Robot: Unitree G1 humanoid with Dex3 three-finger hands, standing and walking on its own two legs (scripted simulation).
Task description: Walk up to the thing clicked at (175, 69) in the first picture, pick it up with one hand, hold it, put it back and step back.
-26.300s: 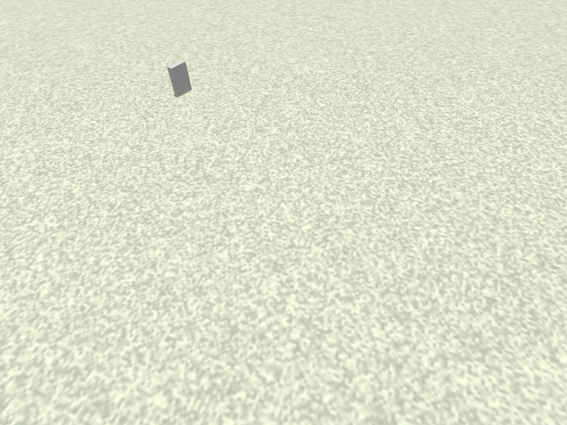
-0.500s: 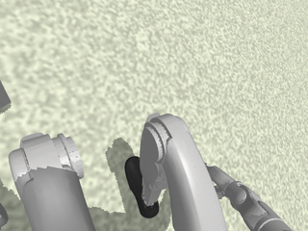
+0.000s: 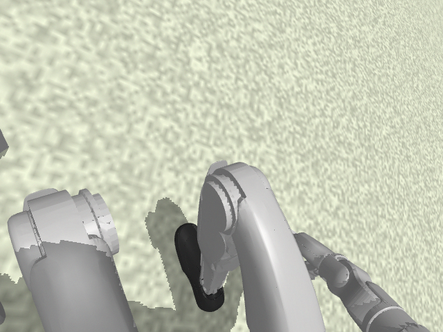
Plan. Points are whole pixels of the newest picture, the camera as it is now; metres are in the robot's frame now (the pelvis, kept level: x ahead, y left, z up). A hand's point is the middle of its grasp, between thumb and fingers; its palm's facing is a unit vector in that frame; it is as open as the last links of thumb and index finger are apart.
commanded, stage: open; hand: left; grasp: from the side
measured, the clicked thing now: out of the picture +0.42 +0.31 -0.18
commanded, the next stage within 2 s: withdraw in 0.38 s
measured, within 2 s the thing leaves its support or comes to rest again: neither
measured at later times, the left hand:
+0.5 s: hand out of the picture +0.41 +0.33 -0.15, palm faces +0.52 -0.85 +0.01, open 16.5 cm
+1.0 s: hand out of the picture +0.39 +0.39 -0.05, palm faces +0.49 -0.87 -0.05, open 17.5 cm
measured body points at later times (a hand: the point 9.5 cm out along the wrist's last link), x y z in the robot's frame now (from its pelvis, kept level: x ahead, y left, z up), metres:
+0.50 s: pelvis +0.00 +0.00 +0.00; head +0.21 +0.19 +0.35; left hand +0.37 +0.38 -0.15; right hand +0.18 -0.23 -0.04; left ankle +0.08 +0.13 -0.25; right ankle +0.13 -0.12 -0.25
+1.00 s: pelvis +0.00 +0.00 +0.03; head +0.19 +0.15 +0.41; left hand +0.36 +0.44 -0.05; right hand +0.19 -0.24 -0.04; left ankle +0.08 +0.13 -0.25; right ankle +0.13 -0.12 -0.25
